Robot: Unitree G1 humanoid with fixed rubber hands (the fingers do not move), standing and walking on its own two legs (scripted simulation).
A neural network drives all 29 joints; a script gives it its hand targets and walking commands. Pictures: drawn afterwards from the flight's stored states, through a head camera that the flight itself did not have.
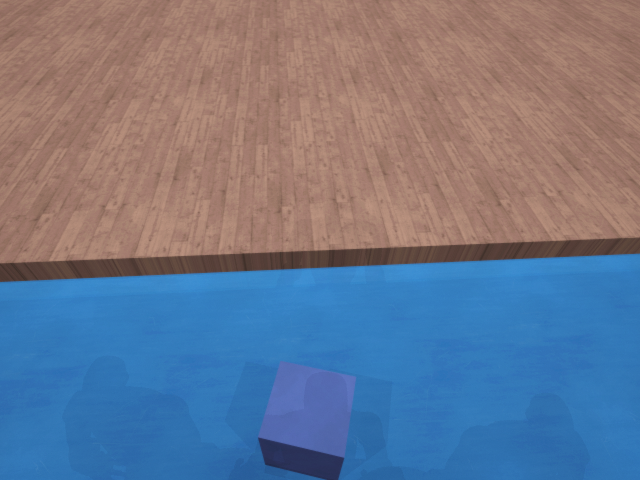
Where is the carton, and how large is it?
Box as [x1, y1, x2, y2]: [258, 361, 355, 479]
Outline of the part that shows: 280,361 258,435 265,464 325,479 337,479 344,456 355,377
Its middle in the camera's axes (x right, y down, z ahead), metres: -0.03 +0.50 +1.07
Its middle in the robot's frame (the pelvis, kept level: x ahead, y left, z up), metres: +0.43 +0.02 -0.65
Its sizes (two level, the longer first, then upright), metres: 0.210 0.200 0.250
